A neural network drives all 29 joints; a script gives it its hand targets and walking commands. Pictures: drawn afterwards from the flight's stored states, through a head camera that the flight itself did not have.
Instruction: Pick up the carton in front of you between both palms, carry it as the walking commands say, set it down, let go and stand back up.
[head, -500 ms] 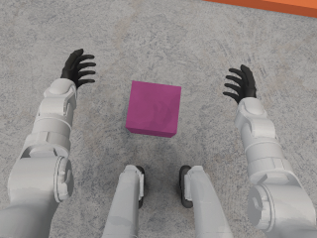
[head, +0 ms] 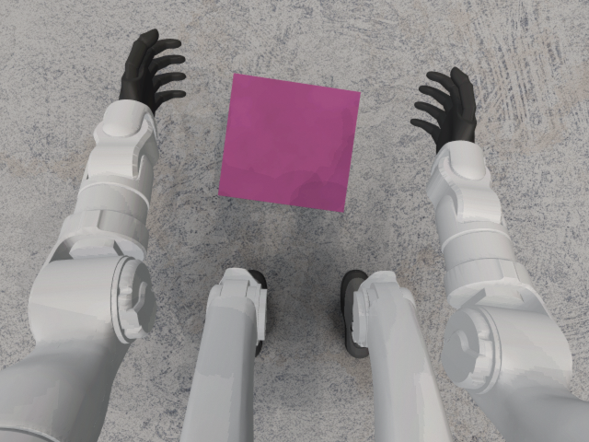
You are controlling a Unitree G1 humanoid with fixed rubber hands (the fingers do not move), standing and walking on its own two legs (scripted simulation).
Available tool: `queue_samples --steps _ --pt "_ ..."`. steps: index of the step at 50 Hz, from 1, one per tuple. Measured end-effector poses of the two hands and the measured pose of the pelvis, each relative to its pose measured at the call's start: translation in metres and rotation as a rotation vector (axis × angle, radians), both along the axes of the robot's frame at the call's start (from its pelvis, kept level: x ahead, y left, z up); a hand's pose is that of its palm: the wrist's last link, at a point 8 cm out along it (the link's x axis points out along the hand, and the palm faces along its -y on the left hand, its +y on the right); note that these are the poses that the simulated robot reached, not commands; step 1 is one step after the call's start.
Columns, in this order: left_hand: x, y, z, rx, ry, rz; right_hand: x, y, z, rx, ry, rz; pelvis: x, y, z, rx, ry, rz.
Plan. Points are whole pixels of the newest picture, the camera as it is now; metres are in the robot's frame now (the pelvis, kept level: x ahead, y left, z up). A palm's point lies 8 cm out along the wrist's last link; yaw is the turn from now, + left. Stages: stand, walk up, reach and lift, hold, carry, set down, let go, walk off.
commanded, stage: reach and lift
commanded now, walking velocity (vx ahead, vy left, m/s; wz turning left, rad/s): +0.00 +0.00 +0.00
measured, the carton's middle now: (287, 154) +0.47 +0.05 -0.43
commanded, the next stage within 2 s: none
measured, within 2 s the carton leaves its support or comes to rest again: leaves its support in 1.34 s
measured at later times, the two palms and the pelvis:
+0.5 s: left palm (188, 134) +0.48 +0.22 -0.34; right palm (400, 156) +0.47 -0.15 -0.34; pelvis -0.05 -0.01 -0.16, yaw +0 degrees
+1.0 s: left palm (203, 135) +0.49 +0.20 -0.36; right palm (393, 153) +0.47 -0.14 -0.35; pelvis -0.04 -0.01 -0.18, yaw +0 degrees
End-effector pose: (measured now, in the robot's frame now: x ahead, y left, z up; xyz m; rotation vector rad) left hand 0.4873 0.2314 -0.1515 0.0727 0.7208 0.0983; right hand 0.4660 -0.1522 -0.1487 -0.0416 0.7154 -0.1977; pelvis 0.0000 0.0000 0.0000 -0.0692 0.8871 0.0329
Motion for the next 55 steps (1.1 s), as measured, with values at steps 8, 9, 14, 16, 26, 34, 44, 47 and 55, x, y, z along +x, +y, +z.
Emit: queue_samples --steps 8,9,14,16,26,34,44,47,55 --pt "-0.008 0.002 -0.085 0.009 -0.027 0.008 -0.003 -0.004 -0.083 0.008 -0.015 0.018 -0.017 -0.009 -0.075 -0.001 -0.033 -0.01" --pt "-0.008 0.003 -0.092 0.009 -0.031 0.008 -0.003 -0.004 -0.09 0.01 -0.018 0.018 -0.02 -0.01 -0.083 0.0 -0.044 -0.011" --pt "-0.008 0.002 -0.122 0.002 -0.032 0.014 -0.002 0.0 -0.121 0.017 -0.011 0.021 -0.034 -0.014 -0.116 0.005 -0.104 -0.014" --pt "-0.007 0.0 -0.133 -0.003 -0.02 0.015 -0.002 0.002 -0.134 0.02 0.002 0.024 -0.039 -0.015 -0.127 0.006 -0.128 -0.015" --pt "-0.003 -0.01 -0.196 -0.008 0.029 0.012 0.004 0.0 -0.193 0.002 0.059 0.037 -0.049 -0.012 -0.168 0.007 -0.211 -0.015" --pt "0.0 -0.021 -0.219 -0.008 0.008 -0.021 0.01 -0.01 -0.206 0.001 0.039 0.022 -0.043 -0.008 -0.181 0.004 -0.242 -0.023" --pt "-0.001 -0.024 -0.206 -0.012 0.009 -0.014 0.006 0.004 -0.199 0.017 0.039 0.036 -0.042 -0.009 -0.178 0.006 -0.223 -0.02" --pt "-0.002 -0.024 -0.204 -0.012 0.013 -0.017 0.006 0.008 -0.197 0.022 0.04 0.04 -0.043 -0.01 -0.177 0.007 -0.22 -0.018" --pt "0.002 -0.042 -0.202 -0.018 0.009 -0.045 0.013 0.037 -0.196 0.054 0.029 0.071 -0.047 -0.011 -0.175 0.008 -0.223 -0.017"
